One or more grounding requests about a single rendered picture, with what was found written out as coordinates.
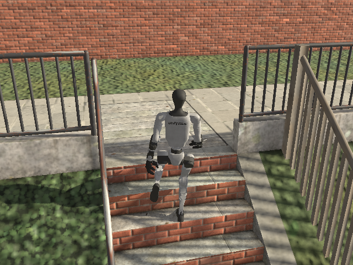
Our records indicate stairs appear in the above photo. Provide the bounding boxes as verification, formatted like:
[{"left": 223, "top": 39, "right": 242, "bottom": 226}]
[{"left": 106, "top": 154, "right": 265, "bottom": 265}]

